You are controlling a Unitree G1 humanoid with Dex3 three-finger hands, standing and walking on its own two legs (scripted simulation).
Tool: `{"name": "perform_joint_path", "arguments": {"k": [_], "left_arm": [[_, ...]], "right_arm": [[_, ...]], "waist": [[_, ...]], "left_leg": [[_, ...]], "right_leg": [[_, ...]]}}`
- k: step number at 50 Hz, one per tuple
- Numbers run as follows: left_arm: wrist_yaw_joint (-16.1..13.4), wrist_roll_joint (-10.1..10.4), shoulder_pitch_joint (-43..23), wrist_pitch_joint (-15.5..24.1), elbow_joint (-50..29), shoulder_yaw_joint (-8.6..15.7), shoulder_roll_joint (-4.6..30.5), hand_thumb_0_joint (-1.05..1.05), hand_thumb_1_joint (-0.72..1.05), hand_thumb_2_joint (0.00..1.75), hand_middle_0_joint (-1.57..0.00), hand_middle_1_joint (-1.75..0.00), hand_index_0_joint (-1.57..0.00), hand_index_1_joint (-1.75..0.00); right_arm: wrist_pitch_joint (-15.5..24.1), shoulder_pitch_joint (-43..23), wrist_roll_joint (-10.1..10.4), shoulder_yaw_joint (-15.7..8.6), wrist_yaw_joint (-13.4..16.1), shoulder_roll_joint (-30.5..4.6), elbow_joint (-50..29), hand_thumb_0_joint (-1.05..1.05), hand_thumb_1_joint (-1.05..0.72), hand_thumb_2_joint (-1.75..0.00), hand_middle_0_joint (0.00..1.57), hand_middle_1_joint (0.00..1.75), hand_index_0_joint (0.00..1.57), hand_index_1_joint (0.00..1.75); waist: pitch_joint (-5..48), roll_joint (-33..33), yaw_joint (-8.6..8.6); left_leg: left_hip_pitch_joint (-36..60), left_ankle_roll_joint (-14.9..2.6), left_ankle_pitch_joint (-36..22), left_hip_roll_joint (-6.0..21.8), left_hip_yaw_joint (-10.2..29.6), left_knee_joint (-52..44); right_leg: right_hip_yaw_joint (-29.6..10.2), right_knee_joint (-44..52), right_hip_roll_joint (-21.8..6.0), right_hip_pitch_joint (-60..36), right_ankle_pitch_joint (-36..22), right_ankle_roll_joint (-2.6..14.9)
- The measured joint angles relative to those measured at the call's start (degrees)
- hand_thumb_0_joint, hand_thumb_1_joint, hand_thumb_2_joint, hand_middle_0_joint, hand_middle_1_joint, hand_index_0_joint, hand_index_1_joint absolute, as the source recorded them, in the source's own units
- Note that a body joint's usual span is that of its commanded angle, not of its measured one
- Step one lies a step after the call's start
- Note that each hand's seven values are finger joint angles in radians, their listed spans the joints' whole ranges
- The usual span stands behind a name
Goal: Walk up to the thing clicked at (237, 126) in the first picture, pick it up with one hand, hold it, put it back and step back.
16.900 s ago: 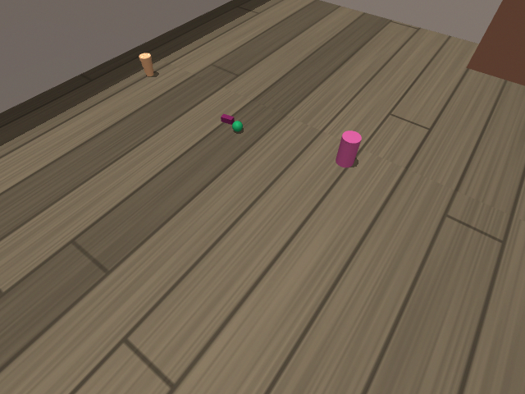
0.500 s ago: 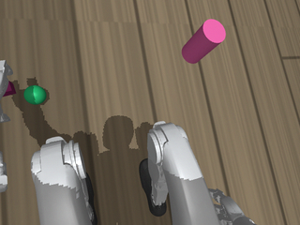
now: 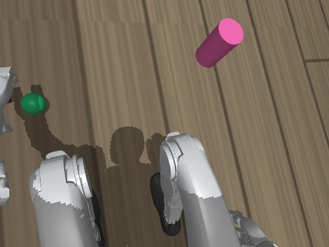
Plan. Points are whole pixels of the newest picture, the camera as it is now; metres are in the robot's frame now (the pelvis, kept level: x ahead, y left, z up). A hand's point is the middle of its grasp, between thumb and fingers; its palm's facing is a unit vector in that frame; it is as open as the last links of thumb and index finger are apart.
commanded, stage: approach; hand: left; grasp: from above
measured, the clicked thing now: (33, 103) +0.48 +0.28 -0.29
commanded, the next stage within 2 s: close in in 0.26 s
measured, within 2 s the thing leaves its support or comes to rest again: neither
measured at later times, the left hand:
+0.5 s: hand (13, 101) +0.46 +0.29 -0.19, palm faces -0.46 -0.10 -0.88, open 13.4 cm
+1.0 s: hand (27, 103) +0.47 +0.28 -0.24, palm faces -0.42 -0.12 -0.90, open 13.4 cm
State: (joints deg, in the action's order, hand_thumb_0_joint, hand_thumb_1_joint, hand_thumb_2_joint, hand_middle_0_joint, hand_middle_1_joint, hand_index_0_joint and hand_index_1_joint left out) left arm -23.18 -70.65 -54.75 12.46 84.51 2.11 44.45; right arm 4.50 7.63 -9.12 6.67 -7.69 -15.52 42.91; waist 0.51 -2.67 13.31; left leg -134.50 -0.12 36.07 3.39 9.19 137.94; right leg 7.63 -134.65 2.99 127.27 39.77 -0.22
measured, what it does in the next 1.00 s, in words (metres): stands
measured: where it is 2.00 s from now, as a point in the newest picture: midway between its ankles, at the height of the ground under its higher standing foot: (131, 222)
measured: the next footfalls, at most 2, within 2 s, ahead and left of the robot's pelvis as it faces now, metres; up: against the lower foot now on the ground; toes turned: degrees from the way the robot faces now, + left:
none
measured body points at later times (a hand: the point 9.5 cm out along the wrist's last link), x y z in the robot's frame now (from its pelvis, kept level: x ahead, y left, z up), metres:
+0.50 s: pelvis +0.00 +0.00 -0.01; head +0.25 +0.06 +0.36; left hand +0.48 +0.30 -0.14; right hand +0.04 -0.26 -0.11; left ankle +0.09 +0.13 -0.29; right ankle +0.10 -0.11 -0.29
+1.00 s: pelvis +0.00 +0.00 -0.02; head +0.27 +0.09 +0.33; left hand +0.49 +0.28 -0.19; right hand +0.04 -0.26 -0.10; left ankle +0.09 +0.13 -0.29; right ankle +0.10 -0.11 -0.29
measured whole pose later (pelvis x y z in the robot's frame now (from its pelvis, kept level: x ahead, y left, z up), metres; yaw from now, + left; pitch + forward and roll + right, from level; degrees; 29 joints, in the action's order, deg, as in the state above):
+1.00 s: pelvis +0.00 +0.00 -0.02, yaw -3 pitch +28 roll -10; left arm -34.4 -72.5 -59.4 10.3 96.6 7.6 50.3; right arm 12.0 6.6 -13.7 12.4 -12.8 -18.1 40.6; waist -6.6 -6.1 19.8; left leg -135.9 0.4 37.8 4.0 13.0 143.7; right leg 10.4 -138.0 4.6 128.4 39.5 -0.5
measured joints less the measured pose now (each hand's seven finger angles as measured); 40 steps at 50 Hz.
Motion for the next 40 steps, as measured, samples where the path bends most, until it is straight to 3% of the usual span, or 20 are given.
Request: {"name": "perform_joint_path", "arguments": {"k": [5, 12, 19, 23, 26, 30, 34, 40], "left_arm": [[-2.9, -1.6, -2.9, -1.0, 1.7, -0.6, -1.4, 0.00, -0.38, 0.88, -0.23, -0.89, -0.23, -0.90], [-6.0, -1.7, -4.8, -5.2, 4.7, 3.2, -2.2, 0.00, -0.38, 0.88, -0.23, -0.89, -0.24, -0.90], [-3.2, 1.8, -2.2, -7.5, 3.3, 4.0, -1.8, 0.00, -0.37, 0.87, -0.23, -0.90, -0.24, -0.90], [-0.9, 3.4, -1.1, -6.5, 2.0, 3.1, -1.1, 0.00, -0.39, 0.87, -0.21, -0.92, -0.23, -0.91], [0.1, 3.4, -0.9, -4.9, 1.5, 2.5, -0.2, 0.00, -0.42, 0.88, -0.18, -0.94, -0.21, -0.93], [-0.1, 2.5, -1.0, -2.7, 1.9, 1.0, 0.3, 0.00, -0.44, 0.90, -0.16, -0.95, -0.18, -0.95], [-2.4, 0.8, -1.6, -1.2, 3.9, 0.7, 0.6, 0.00, -0.45, 0.93, -0.16, -0.96, -0.17, -0.96], [-6.8, -1.9, -3.2, -0.5, 8.5, 2.3, 2.2, 0.00, -0.43, 0.96, -0.17, -0.96, -0.17, -0.97]], "right_arm": [[1.0, 0.2, -0.8, 0.6, -0.2, 0.0, -0.1, 0.00, -0.90, -0.89, 0.20, 0.30, 0.20, 0.30], [1.3, 0.9, -1.2, 1.6, -1.1, -0.7, -1.2, 0.00, -0.90, -0.89, 0.20, 0.30, 0.20, 0.30], [1.1, 1.8, -0.2, 1.8, -2.0, -0.7, -1.2, 0.00, -0.90, -0.89, 0.20, 0.30, 0.20, 0.30], [1.4, 2.0, -0.1, 1.7, -2.2, -0.2, -0.8, 0.00, -0.90, -0.89, 0.20, 0.30, 0.20, 0.30], [1.7, 1.8, -0.3, 1.7, -2.2, -0.1, -1.0, 0.00, -0.91, -0.90, 0.20, 0.30, 0.20, 0.30], [2.2, 1.3, -0.6, 1.8, -2.2, -0.3, -1.0, 0.00, -0.91, -0.90, 0.20, 0.30, 0.20, 0.30], [2.8, 0.6, -1.2, 2.3, -2.2, -0.8, -1.2, 0.00, -0.91, -0.90, 0.20, 0.30, 0.20, 0.30], [4.4, -0.5, -2.5, 3.6, -2.8, -1.5, -1.8, 0.00, -0.90, -0.90, 0.20, 0.30, 0.20, 0.30]], "waist": [[-0.3, -0.4, 1.66], [-0.2, 1.2, 4.05], [-1.2, 1.9, 3.72], [-1.7, 1.4, 2.82], [-2.2, 0.9, 2.37], [-2.5, 0.1, 1.97], [-2.8, -0.8, 2.35], [-4.0, -2.2, 4.02]], "left_leg": [[-0.6, 0.26, -0.2, -0.1, 0.4, 0.5], [-1.3, 0.19, 0.3, 0.5, 0.9, 0.8], [-0.5, 0.08, 0.9, 1.2, 0.6, 1.0], [-0.5, 0.21, 0.8, 0.9, 0.5, 1.3], [-0.6, 0.32, 0.6, 0.6, 0.7, 1.7], [-0.9, 0.41, 0.5, 0.3, 1.2, 2.3], [-0.8, 0.44, 0.7, 0.2, 1.6, 2.9], [-1.0, 0.49, 1.0, 0.2, 2.4, 3.9]], "right_leg": [[0.3, -0.4, 0.0, 0.5, -0.2, 0.18], [0.6, -0.3, 0.7, 1.6, -0.6, 0.12], [0.3, -0.6, 1.2, 1.5, -0.5, -0.01], [0.3, -1.0, 1.0, 1.4, -0.4, 0.10], [0.5, -1.4, 0.8, 1.3, -0.4, 0.16], [0.8, -1.8, 0.6, 1.1, -0.2, 0.18], [1.2, -2.1, 0.6, 0.8, 0.0, 0.11], [1.8, -2.4, 0.9, 0.7, -0.1, 0.01]]}}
